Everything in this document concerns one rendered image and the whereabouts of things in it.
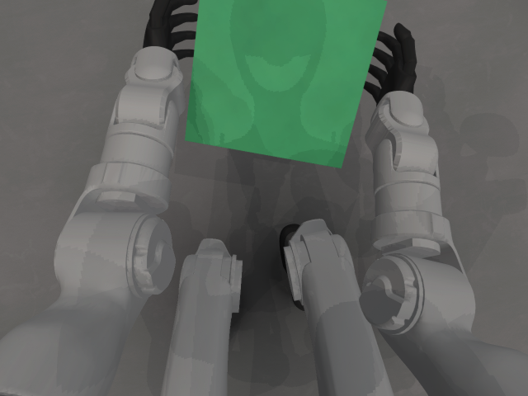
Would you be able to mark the right robot shin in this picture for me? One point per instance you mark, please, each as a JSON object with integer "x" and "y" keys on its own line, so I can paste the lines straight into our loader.
{"x": 316, "y": 225}

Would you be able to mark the right robot hand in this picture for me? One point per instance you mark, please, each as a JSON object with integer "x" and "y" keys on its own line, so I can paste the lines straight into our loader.
{"x": 401, "y": 66}

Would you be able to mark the left robot hand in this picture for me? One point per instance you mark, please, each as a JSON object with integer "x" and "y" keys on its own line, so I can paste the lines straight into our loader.
{"x": 161, "y": 23}

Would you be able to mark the robot left upper arm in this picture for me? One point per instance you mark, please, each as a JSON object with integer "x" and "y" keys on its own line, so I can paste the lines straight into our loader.
{"x": 107, "y": 264}

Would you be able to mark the robot right forearm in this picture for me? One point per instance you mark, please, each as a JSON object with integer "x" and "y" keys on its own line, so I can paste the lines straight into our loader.
{"x": 408, "y": 216}

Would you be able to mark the right robot foot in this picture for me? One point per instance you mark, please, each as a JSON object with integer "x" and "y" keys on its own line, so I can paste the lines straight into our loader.
{"x": 285, "y": 236}

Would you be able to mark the robot left forearm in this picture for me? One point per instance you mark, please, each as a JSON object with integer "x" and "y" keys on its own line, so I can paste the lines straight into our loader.
{"x": 132, "y": 175}

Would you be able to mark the carton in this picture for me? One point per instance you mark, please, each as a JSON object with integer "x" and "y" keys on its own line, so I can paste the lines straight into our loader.
{"x": 282, "y": 78}

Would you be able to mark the robot right upper arm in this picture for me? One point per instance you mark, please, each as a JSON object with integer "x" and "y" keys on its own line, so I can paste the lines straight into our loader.
{"x": 425, "y": 310}

